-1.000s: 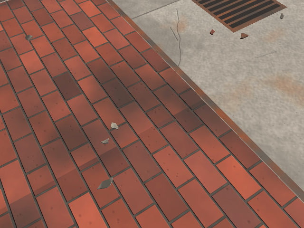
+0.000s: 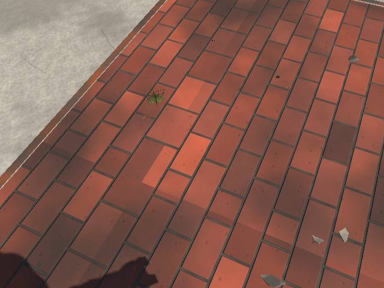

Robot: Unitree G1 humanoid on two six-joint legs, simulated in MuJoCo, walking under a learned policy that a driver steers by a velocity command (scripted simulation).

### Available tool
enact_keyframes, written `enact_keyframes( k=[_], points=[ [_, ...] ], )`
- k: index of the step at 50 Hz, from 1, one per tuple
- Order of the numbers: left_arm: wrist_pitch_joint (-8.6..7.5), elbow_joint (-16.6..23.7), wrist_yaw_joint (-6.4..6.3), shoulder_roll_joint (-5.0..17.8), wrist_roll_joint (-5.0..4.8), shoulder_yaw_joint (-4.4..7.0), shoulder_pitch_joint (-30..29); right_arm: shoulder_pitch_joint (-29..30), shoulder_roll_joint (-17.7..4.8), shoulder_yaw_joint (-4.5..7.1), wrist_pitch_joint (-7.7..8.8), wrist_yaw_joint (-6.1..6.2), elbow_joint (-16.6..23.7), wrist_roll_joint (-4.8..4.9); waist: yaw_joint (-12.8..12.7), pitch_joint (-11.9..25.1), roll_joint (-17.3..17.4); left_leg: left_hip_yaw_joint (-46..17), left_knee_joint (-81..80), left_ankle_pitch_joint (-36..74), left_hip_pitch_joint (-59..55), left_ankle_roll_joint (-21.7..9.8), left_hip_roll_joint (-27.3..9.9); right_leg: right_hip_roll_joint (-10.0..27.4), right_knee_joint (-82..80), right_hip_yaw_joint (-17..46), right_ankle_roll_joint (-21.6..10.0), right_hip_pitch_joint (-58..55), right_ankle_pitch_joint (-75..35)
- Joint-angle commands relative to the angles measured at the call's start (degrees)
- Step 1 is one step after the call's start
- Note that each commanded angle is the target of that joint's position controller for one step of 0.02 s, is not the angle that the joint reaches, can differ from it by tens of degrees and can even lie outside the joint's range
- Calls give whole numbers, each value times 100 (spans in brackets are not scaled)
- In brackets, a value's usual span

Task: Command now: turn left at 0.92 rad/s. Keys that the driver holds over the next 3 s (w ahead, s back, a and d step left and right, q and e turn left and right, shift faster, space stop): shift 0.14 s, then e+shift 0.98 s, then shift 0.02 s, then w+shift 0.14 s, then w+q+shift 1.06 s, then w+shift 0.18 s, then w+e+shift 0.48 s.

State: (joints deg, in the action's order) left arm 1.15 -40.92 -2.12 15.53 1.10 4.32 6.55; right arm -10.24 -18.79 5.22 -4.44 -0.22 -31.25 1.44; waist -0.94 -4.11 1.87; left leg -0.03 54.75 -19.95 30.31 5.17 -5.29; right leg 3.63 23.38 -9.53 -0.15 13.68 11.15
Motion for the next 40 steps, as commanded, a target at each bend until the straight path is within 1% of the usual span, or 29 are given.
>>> enact_keyframes(
  k=[1,3,4,5,6,7,8,9,10,11,12,13,14,15,17,20,23,25,27,29,30,31,32,33,34,35,36,37,40],
  points=[
    [-83,329,83,1279,-76,388,-100,314,-438,119,56,-37,521,-16,-130,858,-1158,370,-802,-83,-321,-138,105,1424,-544,646,-1079,-810,-1491],
    [-123,266,158,1289,-216,398,-56,223,-427,147,0,-63,491,-33,-10,927,-1159,425,-1598,-28,-777,-340,258,1507,-226,605,-956,-880,-1720],
    [-129,241,179,1255,-307,388,-124,-1,-403,169,-14,-71,393,-38,169,980,-1101,498,-2328,389,-1237,-501,381,1457,95,475,-785,-801,-1723],
    [-139,138,200,1050,-358,332,41,-339,-523,236,-14,-36,241,-53,297,1060,-844,410,-3026,1031,-2047,-711,508,1294,628,242,-470,-387,-1506],
    [-150,118,245,740,-218,234,261,-670,-986,374,26,39,165,-42,299,1160,268,-653,-3276,3048,-3242,-1029,-155,806,1851,-176,19,794,-132],
    [-179,496,252,468,91,82,95,-529,-1606,428,100,105,316,-158,130,1254,1993,-2649,-3047,4837,-3752,-2151,-1722,72,3401,-167,508,2623,2752],
    [-169,444,189,842,-25,196,-302,-608,-1158,318,242,56,345,-340,645,1770,1133,-2476,-3193,4616,-3326,-2653,-1927,67,4405,757,527,2593,2842],
    [-118,379,167,898,-196,203,-318,-384,-854,170,344,40,209,-364,492,1529,838,-1775,-3249,4076,-3006,-2373,-1570,179,4543,904,430,2494,2439],
    [-76,208,134,748,-213,172,-88,-19,-562,81,402,60,110,-288,256,1332,698,-1276,-3276,3427,-2812,-1972,-1166,261,4245,981,378,2398,2029],
    [-32,40,111,710,-140,151,110,273,-235,-45,433,79,37,-224,124,1225,661,-924,-3297,3279,-2591,-1738,-972,298,4001,1015,429,2144,1568],
    [15,-112,122,686,-127,151,352,451,-78,-131,467,104,-46,-246,-13,1157,726,-550,-3343,3502,-2198,-1673,-836,227,3946,1000,484,1644,1179],
    [43,-178,135,680,-171,147,503,542,-45,-151,495,125,-98,-322,-73,1092,743,-289,-3413,3440,-1972,-1639,-767,131,3795,1028,528,1326,962],
    [58,-151,142,682,-217,134,497,654,-109,-129,513,150,-117,-371,-71,996,727,-105,-3456,3200,-1893,-1600,-731,94,3474,1037,545,1178,835],
    [68,-55,142,736,-238,128,353,702,-274,-74,504,185,-129,-376,2,855,738,-77,-3492,2984,-1911,-1625,-780,60,3255,953,548,1211,811],
    [100,146,147,810,-244,121,121,509,-552,28,432,251,-242,-333,195,683,675,-301,-3579,2619,-2136,-1805,-1113,91,3140,877,531,1505,1033],
    [176,333,193,735,-252,105,77,401,-539,63,370,279,-353,-288,292,524,538,-469,-3643,2255,-2358,-1953,-1461,243,3074,860,486,1809,1320],
    [221,457,255,631,-241,102,146,528,-561,112,367,257,-393,-267,238,540,472,-252,-3541,2587,-2388,-1919,-1538,260,2831,694,399,1653,1440],
    [238,540,307,599,-255,114,198,590,-607,156,367,240,-413,-229,198,649,478,-52,-3370,2964,-2485,-1827,-1571,198,2535,536,301,1444,1433],
    [273,628,365,583,-276,137,265,645,-659,199,363,217,-437,-151,129,762,516,158,-3112,3206,-2595,-1646,-1602,113,2057,390,161,1175,1288],
    [311,616,386,580,-282,194,565,711,-629,223,349,184,-500,-28,-97,885,431,619,-2489,3035,-2397,-1235,-1442,-133,1016,179,-80,442,497],
    [298,548,305,824,-249,309,897,417,-482,214,361,146,-644,-22,-188,967,-52,972,-1663,2455,-1933,-836,-1054,-222,370,532,-348,-304,-519],
    [247,608,167,1721,-208,562,1292,588,-239,151,399,133,-439,-223,-243,1031,-1691,1376,267,238,-147,-228,-267,1046,90,2593,-1030,-1544,-3355],
    [95,762,224,1974,4,552,1285,1260,-105,68,446,166,-39,-334,-366,1383,-2175,325,1514,-2120,1119,26,666,1889,-161,4355,-2228,-1737,-3902],
    [-51,795,285,1696,-2,478,1206,1394,-353,135,459,164,-100,-261,-481,1495,-1173,-329,1997,-2021,1354,-43,514,1802,-264,3924,-2222,-1859,-3424],
    [-134,770,244,1564,-87,435,1021,1384,-336,132,491,173,-107,-164,-288,1223,-889,-464,1898,-1481,1434,-164,458,1471,-242,3476,-1910,-1689,-2986],
    [-132,802,184,1439,-212,410,702,1238,-369,151,506,219,-217,-187,-81,1015,-500,-513,1581,-939,1493,-189,369,1171,-204,3144,-1597,-1524,-2663],
    [-84,875,113,1302,-303,355,413,1136,-488,191,503,262,-253,-238,62,933,-533,-551,1295,-549,1364,-180,327,1017,-217,2968,-1420,-1325,-2588],
    [-39,955,56,1260,-290,324,307,1033,-451,190,505,250,-305,-237,143,988,-667,-530,1269,-284,1064,-136,425,866,-220,2875,-1359,-1109,-2721],
    [16,1022,-20,1314,-244,342,382,849,-286,133,518,214,-428,-189,152,1124,-608,-553,656,140,796,-4,671,639,-181,2847,-1297,-1056,-2642]
  ],
)
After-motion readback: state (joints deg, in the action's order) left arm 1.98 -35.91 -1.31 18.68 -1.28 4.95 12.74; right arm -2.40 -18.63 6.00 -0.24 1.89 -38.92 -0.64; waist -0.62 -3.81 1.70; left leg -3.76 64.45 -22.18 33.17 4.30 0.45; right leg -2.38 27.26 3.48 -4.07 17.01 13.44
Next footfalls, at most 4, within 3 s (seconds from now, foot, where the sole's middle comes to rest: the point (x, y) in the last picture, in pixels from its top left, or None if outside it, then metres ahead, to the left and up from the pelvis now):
0.12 left None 0.04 0.15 -0.78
0.60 right None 0.04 -0.08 -0.78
1.10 left None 0.20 0.06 -0.78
1.48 right None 0.07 -0.19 -0.78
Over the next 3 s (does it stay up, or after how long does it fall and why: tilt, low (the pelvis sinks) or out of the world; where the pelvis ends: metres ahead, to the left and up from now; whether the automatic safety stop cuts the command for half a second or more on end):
stays up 1.31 -0.23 0.00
